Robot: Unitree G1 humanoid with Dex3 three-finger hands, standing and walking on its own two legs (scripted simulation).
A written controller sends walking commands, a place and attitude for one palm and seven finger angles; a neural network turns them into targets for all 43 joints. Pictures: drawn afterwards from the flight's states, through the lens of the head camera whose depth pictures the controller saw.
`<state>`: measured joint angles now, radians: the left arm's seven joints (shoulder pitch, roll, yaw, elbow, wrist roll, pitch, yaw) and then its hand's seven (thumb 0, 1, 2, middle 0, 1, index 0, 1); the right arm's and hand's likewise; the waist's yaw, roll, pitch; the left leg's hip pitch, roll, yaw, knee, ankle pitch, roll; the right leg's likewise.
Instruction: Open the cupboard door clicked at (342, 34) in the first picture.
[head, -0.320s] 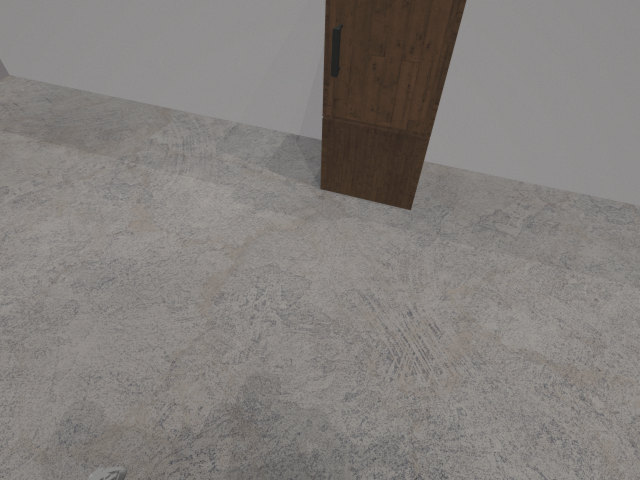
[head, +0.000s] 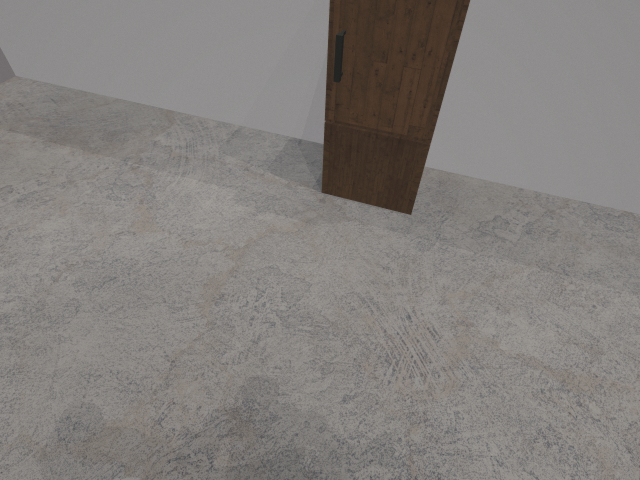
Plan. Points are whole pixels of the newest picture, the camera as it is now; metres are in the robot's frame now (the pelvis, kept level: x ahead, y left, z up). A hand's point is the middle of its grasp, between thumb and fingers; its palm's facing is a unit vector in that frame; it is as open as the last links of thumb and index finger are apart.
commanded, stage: stand and wait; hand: left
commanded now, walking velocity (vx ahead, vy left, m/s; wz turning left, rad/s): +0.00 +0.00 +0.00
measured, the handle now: (340, 56) +1.48 +0.01 -0.08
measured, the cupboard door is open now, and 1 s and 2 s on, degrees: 0 0 0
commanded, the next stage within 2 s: look at it before walking up in 0.50 s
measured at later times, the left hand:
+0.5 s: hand out of the picture +0.06 +0.24 -0.15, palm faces -0.02 -0.94 -0.33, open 7.4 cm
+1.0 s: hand out of the picture +0.06 +0.23 -0.15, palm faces -0.03 -0.95 -0.32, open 7.4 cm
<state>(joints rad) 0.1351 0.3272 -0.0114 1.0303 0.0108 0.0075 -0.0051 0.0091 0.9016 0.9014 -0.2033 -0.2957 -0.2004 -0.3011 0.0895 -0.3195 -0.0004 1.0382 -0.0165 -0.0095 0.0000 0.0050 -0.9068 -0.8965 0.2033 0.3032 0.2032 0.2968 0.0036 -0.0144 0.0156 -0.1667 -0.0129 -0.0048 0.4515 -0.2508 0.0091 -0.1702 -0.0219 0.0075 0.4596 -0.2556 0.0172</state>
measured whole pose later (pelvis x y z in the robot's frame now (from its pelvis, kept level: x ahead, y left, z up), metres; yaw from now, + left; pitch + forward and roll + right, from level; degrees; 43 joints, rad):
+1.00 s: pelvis -0.01 -0.01 +0.00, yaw +0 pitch -2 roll +0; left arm 0.14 0.34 -0.01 1.09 0.01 0.00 -0.01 0.01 0.90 0.90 -0.20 -0.30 -0.20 -0.30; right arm 0.12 -0.34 0.00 1.12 -0.01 -0.01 0.00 0.00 -0.91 -0.90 0.20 0.30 0.20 0.30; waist 0.00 -0.01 0.03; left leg -0.15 0.01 -0.01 0.38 -0.20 -0.01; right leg -0.15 0.00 0.00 0.39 -0.21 0.00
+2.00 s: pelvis +0.24 -0.01 -0.03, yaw +7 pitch -1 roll -1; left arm 0.10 0.18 0.05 0.97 0.02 -0.08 -0.01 0.01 0.91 0.90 -0.20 -0.29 -0.20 -0.30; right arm 0.47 -0.12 -0.04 1.21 -0.01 -0.03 -0.01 0.01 -0.91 -0.90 0.20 0.30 0.20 0.30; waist -0.05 0.01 0.10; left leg -0.22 0.04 0.00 1.13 -0.47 0.04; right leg -0.40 -0.07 -0.17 0.67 -0.24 -0.03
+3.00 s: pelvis +0.63 +0.03 +0.00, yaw +2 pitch +0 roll +1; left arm 0.20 0.17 0.06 1.02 0.02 0.00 0.01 0.00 0.92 0.90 -0.20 -0.30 -0.20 -0.30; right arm 0.15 -0.18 -0.06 1.01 -0.02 0.01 -0.02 0.00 -0.91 -0.90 0.20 0.30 0.20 0.30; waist 0.00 0.02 0.06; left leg -0.50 0.11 0.05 1.02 -0.36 -0.07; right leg -0.32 0.02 -0.06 0.47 -0.15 -0.07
